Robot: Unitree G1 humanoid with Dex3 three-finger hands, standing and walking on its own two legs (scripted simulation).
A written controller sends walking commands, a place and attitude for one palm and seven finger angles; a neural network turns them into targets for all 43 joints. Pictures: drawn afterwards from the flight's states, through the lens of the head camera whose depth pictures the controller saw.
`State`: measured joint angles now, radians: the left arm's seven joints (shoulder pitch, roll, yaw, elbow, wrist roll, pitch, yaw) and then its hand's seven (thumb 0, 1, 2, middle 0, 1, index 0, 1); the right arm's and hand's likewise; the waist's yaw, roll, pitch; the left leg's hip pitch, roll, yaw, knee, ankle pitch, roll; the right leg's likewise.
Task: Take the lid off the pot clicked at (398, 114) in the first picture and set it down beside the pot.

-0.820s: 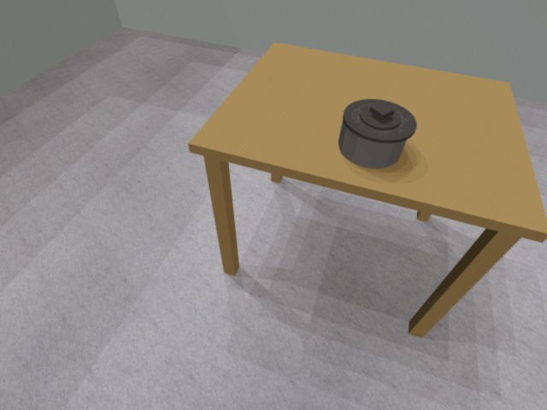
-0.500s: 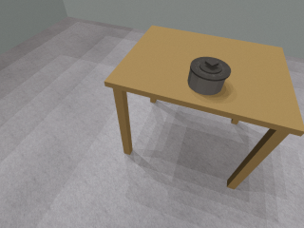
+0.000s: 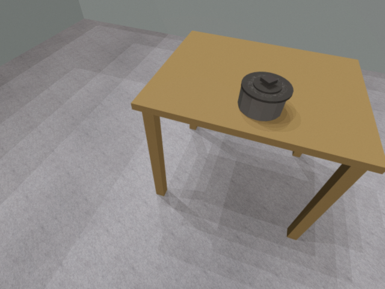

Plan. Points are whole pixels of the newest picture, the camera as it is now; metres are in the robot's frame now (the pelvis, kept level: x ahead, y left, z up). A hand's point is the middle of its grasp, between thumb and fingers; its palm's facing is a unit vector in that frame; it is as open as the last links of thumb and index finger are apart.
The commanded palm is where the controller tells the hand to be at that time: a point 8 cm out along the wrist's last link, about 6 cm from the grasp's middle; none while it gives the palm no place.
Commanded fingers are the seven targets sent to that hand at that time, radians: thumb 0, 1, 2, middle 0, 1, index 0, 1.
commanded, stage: turn to face it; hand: left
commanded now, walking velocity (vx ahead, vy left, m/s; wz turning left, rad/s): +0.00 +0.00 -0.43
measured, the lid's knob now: (268, 80) +0.75 -0.22 +0.04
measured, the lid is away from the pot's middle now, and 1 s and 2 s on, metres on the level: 0.00 0.00 0.00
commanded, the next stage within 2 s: take the last steps up to it in 0.56 s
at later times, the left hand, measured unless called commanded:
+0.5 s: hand out of the picture +0.05 +0.19 -0.18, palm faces -0.07 -0.97 -0.22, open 7.3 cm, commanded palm none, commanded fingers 0.00 0.90 0.90 -0.20 -0.30 -0.20 -0.30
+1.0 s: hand out of the picture +0.06 +0.16 -0.18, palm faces -0.24 -0.95 -0.18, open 7.3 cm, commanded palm none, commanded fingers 0.00 0.90 0.90 -0.20 -0.30 -0.20 -0.30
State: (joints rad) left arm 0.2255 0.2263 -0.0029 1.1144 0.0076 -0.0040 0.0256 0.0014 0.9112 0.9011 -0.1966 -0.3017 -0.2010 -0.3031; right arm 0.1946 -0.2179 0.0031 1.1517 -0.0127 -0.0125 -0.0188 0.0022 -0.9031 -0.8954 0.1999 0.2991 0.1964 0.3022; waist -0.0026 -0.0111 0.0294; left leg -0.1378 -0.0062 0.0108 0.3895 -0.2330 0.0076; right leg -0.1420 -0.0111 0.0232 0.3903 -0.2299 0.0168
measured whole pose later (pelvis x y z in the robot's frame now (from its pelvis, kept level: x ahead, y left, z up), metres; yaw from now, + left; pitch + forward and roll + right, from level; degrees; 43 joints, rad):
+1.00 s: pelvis +0.01 -0.02 -0.01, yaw -17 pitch +0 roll -2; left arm 0.34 0.17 0.05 1.03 0.03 -0.01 0.01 0.00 0.91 0.90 -0.20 -0.30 -0.20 -0.30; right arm 0.27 -0.20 -0.06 1.05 -0.03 0.01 0.00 0.01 -0.90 -0.90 0.20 0.30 0.20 0.30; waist -0.01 0.00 0.02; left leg -0.46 0.10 0.09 0.95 -0.43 -0.02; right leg -0.14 0.04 -0.05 0.43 -0.30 -0.05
